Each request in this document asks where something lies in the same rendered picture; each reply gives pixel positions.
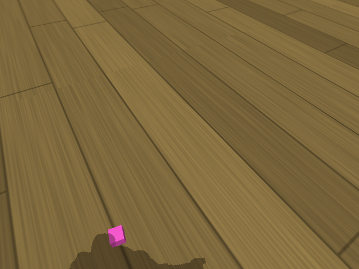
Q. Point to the cube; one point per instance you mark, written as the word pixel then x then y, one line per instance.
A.
pixel 116 236

